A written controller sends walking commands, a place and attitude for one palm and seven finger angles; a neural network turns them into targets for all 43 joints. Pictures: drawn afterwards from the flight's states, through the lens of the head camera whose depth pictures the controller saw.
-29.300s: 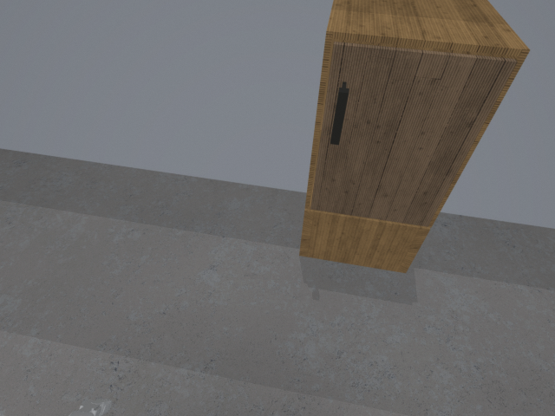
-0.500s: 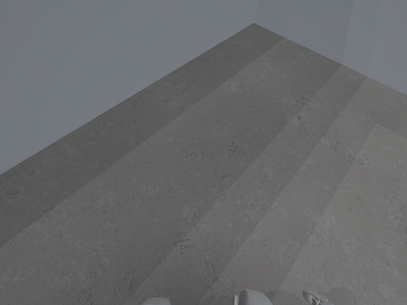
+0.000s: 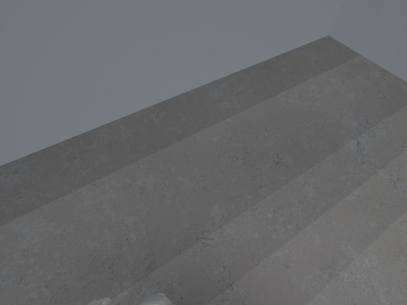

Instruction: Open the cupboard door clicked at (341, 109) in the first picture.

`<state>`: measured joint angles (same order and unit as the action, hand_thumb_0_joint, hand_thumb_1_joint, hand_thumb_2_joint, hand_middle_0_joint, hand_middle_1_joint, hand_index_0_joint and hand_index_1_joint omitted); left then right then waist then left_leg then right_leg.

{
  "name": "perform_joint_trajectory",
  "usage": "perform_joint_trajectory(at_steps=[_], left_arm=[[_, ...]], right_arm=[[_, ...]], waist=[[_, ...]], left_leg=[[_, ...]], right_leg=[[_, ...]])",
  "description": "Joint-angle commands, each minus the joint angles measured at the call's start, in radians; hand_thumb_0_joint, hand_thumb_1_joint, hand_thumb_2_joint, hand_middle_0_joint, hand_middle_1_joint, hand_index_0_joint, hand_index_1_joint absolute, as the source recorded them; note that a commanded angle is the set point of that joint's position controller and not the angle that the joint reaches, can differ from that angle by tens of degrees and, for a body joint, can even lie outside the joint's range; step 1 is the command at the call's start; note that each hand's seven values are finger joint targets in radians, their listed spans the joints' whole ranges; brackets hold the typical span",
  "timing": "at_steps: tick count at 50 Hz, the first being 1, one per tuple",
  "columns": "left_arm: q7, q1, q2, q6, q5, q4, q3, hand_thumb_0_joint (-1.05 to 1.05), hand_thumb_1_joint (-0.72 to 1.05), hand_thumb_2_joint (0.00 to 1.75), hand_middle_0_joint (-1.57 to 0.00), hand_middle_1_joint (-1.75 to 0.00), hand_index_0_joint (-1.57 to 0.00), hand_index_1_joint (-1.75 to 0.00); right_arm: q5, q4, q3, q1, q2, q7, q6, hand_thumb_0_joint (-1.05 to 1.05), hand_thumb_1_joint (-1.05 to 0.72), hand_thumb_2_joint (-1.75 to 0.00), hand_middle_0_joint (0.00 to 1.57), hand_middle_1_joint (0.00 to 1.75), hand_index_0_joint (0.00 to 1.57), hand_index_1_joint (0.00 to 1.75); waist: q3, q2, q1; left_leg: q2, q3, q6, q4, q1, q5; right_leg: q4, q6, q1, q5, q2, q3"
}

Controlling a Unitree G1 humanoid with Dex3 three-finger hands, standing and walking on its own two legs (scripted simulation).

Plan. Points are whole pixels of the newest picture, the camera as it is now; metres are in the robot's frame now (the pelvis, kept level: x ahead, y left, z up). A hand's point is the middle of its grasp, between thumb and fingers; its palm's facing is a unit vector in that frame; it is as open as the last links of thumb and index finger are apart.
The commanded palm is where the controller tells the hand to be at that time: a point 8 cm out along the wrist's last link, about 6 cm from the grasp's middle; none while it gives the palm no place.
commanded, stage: turn to face it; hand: left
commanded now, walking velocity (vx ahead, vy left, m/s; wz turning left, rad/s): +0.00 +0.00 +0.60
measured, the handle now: out of the picture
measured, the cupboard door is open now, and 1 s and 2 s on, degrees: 44 44 44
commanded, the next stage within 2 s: none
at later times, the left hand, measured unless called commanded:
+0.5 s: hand out of the picture +0.04 +0.19 -0.15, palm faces +0.30 -0.91 -0.30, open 7.4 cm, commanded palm none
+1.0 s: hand out of the picture -0.01 +0.21 -0.16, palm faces +0.58 -0.77 -0.26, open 7.4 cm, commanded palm none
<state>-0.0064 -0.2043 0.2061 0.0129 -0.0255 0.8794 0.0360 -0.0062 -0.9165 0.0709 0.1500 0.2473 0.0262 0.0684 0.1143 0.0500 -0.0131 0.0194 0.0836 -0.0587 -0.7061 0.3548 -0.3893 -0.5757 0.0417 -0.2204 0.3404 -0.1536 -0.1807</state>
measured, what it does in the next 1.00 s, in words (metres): steps on the spot, turning left: left foot, then right foot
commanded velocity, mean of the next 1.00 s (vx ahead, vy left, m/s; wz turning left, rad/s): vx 0.00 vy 0.00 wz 0.60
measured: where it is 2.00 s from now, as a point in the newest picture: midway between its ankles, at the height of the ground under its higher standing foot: outside the picture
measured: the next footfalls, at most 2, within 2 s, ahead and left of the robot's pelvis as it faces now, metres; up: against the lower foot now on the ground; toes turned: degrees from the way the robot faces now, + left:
left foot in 0.04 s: +0.05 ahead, +0.12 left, +0.00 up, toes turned +6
right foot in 0.38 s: +0.07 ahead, -0.15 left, +0.00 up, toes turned +12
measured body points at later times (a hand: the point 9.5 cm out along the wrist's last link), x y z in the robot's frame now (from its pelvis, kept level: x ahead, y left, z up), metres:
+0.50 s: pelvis +0.01 -0.04 +0.00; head +0.06 -0.05 +0.45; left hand +0.02 +0.23 -0.12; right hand +0.17 -0.27 -0.15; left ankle -0.03 +0.09 -0.66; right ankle +0.03 -0.16 -0.73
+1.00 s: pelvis +0.03 -0.03 +0.00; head +0.07 +0.01 +0.45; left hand -0.04 +0.25 -0.14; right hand +0.26 -0.19 -0.13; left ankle -0.02 +0.08 -0.73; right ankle +0.12 -0.16 -0.69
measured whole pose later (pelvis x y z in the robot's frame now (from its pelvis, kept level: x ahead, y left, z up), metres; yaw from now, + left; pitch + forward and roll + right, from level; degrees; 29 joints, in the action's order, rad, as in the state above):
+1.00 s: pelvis +0.03 -0.03 +0.00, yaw +35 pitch +1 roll -1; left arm 0.00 -0.15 0.27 0.05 -0.02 0.87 0.07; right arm -0.02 -0.90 0.05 0.14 0.22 0.00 0.05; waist 0.10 0.00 0.00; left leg -0.01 -0.09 0.00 -0.54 0.32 -0.24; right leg -0.85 0.07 -0.41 0.45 -0.06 -0.02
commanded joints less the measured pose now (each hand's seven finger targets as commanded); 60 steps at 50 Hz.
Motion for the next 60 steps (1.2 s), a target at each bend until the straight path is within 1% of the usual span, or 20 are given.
perform_joint_trajectory(at_steps=[1,2,3,7,17,18,19,20,25,31,34,35,37,39,41,51,52,54,56,60], left_arm=[[-0.007,-0.024,0.155,-0.001,0.020,-0.086,0.063,0.00,0.90,0.90,-0.20,-0.30,-0.20,-0.30],[-0.010,0.058,0.118,0.008,0.017,-0.125,0.043,0.00,0.90,0.90,-0.20,-0.30,-0.20,-0.30],[-0.013,0.092,0.141,0.015,0.011,-0.135,0.047,0.00,0.90,0.90,-0.20,-0.30,-0.20,-0.30],[0.000,0.065,0.130,0.026,0.008,-0.077,0.057,0.00,0.90,0.90,-0.20,-0.30,-0.20,-0.30],[-0.006,-0.059,0.138,0.008,0.016,-0.051,0.059,0.00,0.90,0.90,-0.20,-0.30,-0.20,-0.30],[-0.014,-0.103,0.194,-0.002,0.007,-0.048,0.072,0.00,0.90,0.90,-0.20,-0.30,-0.20,-0.30],[-0.022,-0.105,0.286,-0.011,-0.009,-0.053,0.090,0.00,0.90,0.90,-0.20,-0.30,-0.20,-0.30],[-0.026,-0.074,0.293,-0.009,0.000,-0.069,0.081,0.00,0.90,0.90,-0.20,-0.30,-0.20,-0.30],[-0.025,0.018,0.162,-0.019,0.007,-0.084,0.045,0.00,0.90,0.90,-0.20,-0.30,-0.20,-0.30],[-0.026,-0.116,0.226,-0.021,-0.003,-0.034,0.069,0.00,0.90,0.90,-0.20,-0.30,-0.20,-0.30],[-0.017,-0.082,0.233,-0.018,0.007,-0.035,0.075,0.00,0.90,0.90,-0.20,-0.30,-0.20,-0.30],[-0.013,-0.056,0.221,-0.016,0.012,-0.038,0.074,0.00,0.90,0.90,-0.20,-0.30,-0.20,-0.30],[-0.009,0.018,0.114,-0.001,0.021,-0.112,0.043,0.00,0.90,0.90,-0.20,-0.30,-0.20,-0.30],[-0.016,0.064,0.141,0.013,0.011,-0.117,0.054,0.00,0.90,0.90,-0.20,-0.30,-0.20,-0.30],[-0.008,0.058,0.139,0.022,0.008,-0.079,0.057,0.00,0.90,0.90,-0.20,-0.30,-0.20,-0.30],[-0.004,-0.036,0.127,0.007,0.015,-0.066,0.055,0.00,0.90,0.90,-0.20,-0.30,-0.20,-0.30],[-0.008,-0.077,0.149,-0.001,0.014,-0.058,0.064,0.00,0.90,0.90,-0.20,-0.30,-0.20,-0.30],[-0.022,-0.100,0.293,-0.014,-0.007,-0.066,0.088,0.00,0.90,0.90,-0.20,-0.30,-0.20,-0.30],[-0.028,0.010,0.225,-0.013,0.000,-0.091,0.068,0.00,0.90,0.90,-0.20,-0.30,-0.20,-0.30],[-0.025,0.015,0.184,-0.017,0.000,-0.085,0.056,0.00,0.90,0.90,-0.20,-0.30,-0.20,-0.30]], right_arm=[[-0.015,0.062,0.048,0.124,0.217,-0.007,-0.054,0.00,-0.90,-0.90,0.20,0.30,0.20,0.30],[-0.015,0.043,0.065,0.196,0.284,-0.021,-0.046,0.00,-0.90,-0.90,0.20,0.30,0.20,0.30],[-0.020,0.031,0.062,0.206,0.282,-0.027,-0.043,0.00,-0.90,-0.90,0.20,0.30,0.20,0.30],[-0.020,0.078,0.034,0.019,0.190,-0.044,-0.052,0.00,-0.90,-0.90,0.20,0.30,0.20,0.30],[-0.014,0.104,0.049,-0.051,0.190,-0.034,-0.031,0.00,-0.90,-0.90,0.20,0.30,0.20,0.30],[-0.005,0.117,0.045,-0.058,0.142,-0.030,-0.030,0.00,-0.90,-0.90,0.20,0.30,0.20,0.30],[0.000,0.141,0.035,-0.053,0.074,-0.024,-0.031,0.00,-0.90,-0.90,0.20,0.30,0.20,0.30],[-0.008,0.143,0.043,-0.072,0.123,-0.018,-0.030,0.00,-0.90,-0.90,0.20,0.30,0.20,0.30],[-0.008,0.091,0.030,-0.046,0.076,0.003,-0.011,0.00,-0.90,-0.90,0.20,0.30,0.20,0.30],[0.000,0.108,-0.001,-0.129,0.033,0.005,-0.029,0.00,-0.90,-0.90,0.20,0.30,0.20,0.30],[-0.003,0.091,0.004,-0.049,0.061,-0.001,-0.037,0.00,-0.90,-0.90,0.20,0.30,0.20,0.30],[-0.006,0.074,0.014,0.019,0.097,0.000,-0.043,0.00,-0.90,-0.90,0.20,0.30,0.20,0.30],[-0.014,0.047,0.060,0.169,0.282,-0.021,-0.046,0.00,-0.90,-0.90,0.20,0.30,0.20,0.30],[-0.018,0.051,0.049,0.125,0.250,-0.034,-0.046,0.00,-0.90,-0.90,0.20,0.30,0.20,0.30],[-0.020,0.082,0.036,0.009,0.200,-0.044,-0.048,0.00,-0.90,-0.90,0.20,0.30,0.20,0.30],[-0.017,0.098,0.046,-0.049,0.192,-0.035,-0.037,0.00,-0.90,-0.90,0.20,0.30,0.20,0.30],[-0.010,0.106,0.045,-0.065,0.172,-0.034,-0.035,0.00,-0.90,-0.90,0.20,0.30,0.20,0.30],[-0.001,0.145,0.033,-0.074,0.082,-0.023,-0.036,0.00,-0.90,-0.90,0.20,0.30,0.20,0.30],[-0.011,0.124,0.038,-0.034,0.102,-0.011,-0.025,0.00,-0.90,-0.90,0.20,0.30,0.20,0.30],[-0.003,0.103,0.021,-0.066,0.064,0.004,-0.018,0.00,-0.90,-0.90,0.20,0.30,0.20,0.30]], waist=[[-0.245,-0.255,-0.056],[-0.239,-0.353,-0.096],[-0.226,-0.252,-0.094],[-0.136,-0.241,-0.010],[-0.167,-0.201,0.049],[-0.170,-0.049,0.074],[-0.148,0.267,0.083],[-0.131,0.235,0.078],[-0.088,0.193,0.006],[-0.159,0.154,0.075],[-0.167,0.144,0.024],[-0.198,0.076,-0.020],[-0.251,-0.363,-0.097],[-0.213,-0.221,-0.073],[-0.138,-0.261,-0.027],[-0.171,-0.227,0.035],[-0.177,-0.168,0.060],[-0.151,0.280,0.089],[-0.123,0.145,0.021],[-0.111,0.202,0.022]], left_leg=[[0.261,-0.373,0.151,0.308,-0.380,0.564],[0.406,-0.546,0.285,0.330,-0.383,0.831],[0.410,-0.497,0.314,0.321,-0.334,0.703],[0.218,-0.356,0.206,0.367,-0.150,0.394],[0.119,-0.399,0.160,0.273,0.035,0.228],[0.037,-0.332,0.105,0.142,0.153,0.102],[-0.111,-0.132,0.019,-0.122,0.302,-0.138],[-0.054,-0.153,0.026,-0.347,0.252,-0.214],[0.001,-0.089,-0.008,-0.446,0.243,-0.041],[-0.018,0.017,0.001,-0.036,0.116,-0.063],[-0.040,0.037,0.024,0.162,-0.069,0.100],[-0.008,-0.014,0.043,0.270,-0.217,0.252],[0.400,-0.534,0.293,0.318,-0.424,0.902],[0.346,-0.444,0.302,0.330,-0.291,0.577],[0.257,-0.389,0.242,0.357,-0.161,0.433],[0.139,-0.392,0.180,0.278,-0.023,0.346],[0.094,-0.371,0.142,0.221,0.047,0.276],[-0.106,-0.117,0.020,-0.219,0.272,-0.198],[-0.021,-0.156,0.030,-0.458,0.221,-0.144],[0.006,-0.057,-0.006,-0.319,0.187,-0.087]], right_leg=[[-0.324,0.040,-0.237,-0.032,-0.025,0.000],[-0.501,0.058,-0.374,0.352,0.045,0.085],[-0.584,0.038,-0.375,0.306,0.027,0.171],[-0.544,0.041,-0.326,0.089,0.047,0.188],[0.066,0.016,0.085,-0.052,0.142,0.139],[0.244,-0.016,0.195,-0.003,0.024,0.262],[0.363,-0.124,0.221,0.032,-0.258,0.566],[0.374,-0.193,0.071,-0.032,-0.353,0.581],[0.242,-0.147,0.089,-0.483,-0.149,0.208],[0.103,-0.148,0.258,-0.785,-0.194,0.139],[0.006,-0.092,0.151,-0.716,-0.177,0.079],[-0.120,-0.048,0.050,-0.610,-0.160,0.049],[-0.523,0.057,-0.364,0.348,0.043,0.065],[-0.593,0.033,-0.362,0.261,0.026,0.172],[-0.569,0.039,-0.333,0.150,0.029,0.191],[-0.020,0.022,0.019,-0.021,0.143,0.132],[0.124,0.015,0.124,-0.088,0.118,0.150],[0.352,-0.157,0.178,-0.090,-0.313,0.584],[0.313,-0.209,0.044,-0.152,-0.274,0.420],[0.200,-0.153,0.120,-0.570,-0.166,0.166]])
